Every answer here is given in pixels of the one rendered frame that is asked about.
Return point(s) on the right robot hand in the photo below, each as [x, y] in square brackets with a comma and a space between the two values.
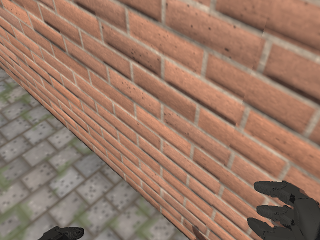
[300, 223]

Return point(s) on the left robot hand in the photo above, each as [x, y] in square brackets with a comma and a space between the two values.
[66, 233]

